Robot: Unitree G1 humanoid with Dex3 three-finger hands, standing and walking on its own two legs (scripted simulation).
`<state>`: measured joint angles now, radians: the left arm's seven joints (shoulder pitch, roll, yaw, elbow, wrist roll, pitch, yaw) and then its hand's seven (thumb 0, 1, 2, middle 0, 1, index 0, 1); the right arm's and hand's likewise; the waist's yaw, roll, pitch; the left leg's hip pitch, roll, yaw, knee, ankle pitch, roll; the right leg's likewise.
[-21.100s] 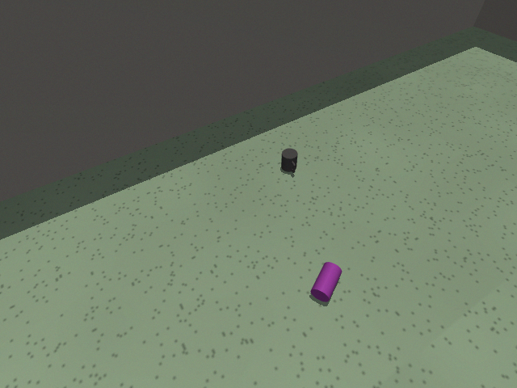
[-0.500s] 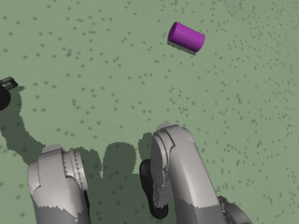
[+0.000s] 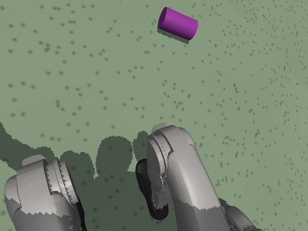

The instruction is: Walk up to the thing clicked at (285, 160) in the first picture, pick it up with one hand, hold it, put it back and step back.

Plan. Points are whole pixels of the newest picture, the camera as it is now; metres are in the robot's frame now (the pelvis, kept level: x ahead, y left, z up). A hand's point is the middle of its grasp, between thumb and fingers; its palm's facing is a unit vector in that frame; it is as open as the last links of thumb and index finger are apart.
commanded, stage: rest palm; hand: left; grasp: from above
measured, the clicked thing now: out of the picture +0.47 +0.37 -0.26
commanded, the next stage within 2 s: close in 0.88 s
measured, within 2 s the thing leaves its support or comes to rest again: neither
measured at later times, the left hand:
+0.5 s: hand out of the picture +0.44 +0.38 -0.22, palm faces -0.43 -0.14 -0.89, open 13.6 cm
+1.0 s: hand out of the picture +0.44 +0.38 -0.22, palm faces -0.44 -0.15 -0.88, open 13.6 cm
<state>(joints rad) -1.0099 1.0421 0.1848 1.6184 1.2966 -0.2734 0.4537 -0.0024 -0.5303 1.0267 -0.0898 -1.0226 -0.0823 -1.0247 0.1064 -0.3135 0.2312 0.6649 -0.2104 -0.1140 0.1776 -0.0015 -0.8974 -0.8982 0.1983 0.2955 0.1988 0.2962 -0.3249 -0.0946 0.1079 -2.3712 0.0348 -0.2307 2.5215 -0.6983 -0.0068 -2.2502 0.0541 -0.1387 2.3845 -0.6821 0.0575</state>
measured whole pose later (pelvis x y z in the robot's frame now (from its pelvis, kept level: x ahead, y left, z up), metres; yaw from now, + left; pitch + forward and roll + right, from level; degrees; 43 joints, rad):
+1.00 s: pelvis +0.00 +0.00 +0.00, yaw -2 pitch +28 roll -14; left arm -1.02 1.12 0.18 1.65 1.29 -0.30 0.49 0.00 -0.47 1.06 -0.11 -1.10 -0.08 -1.10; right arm 0.08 -0.34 0.28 0.64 -0.24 -0.13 0.19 0.00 -0.90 -0.90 0.20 0.30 0.20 0.30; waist -0.34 -0.13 0.15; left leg -2.36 0.04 -0.26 2.55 -0.71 -0.01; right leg -2.23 0.07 -0.16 2.38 -0.68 0.06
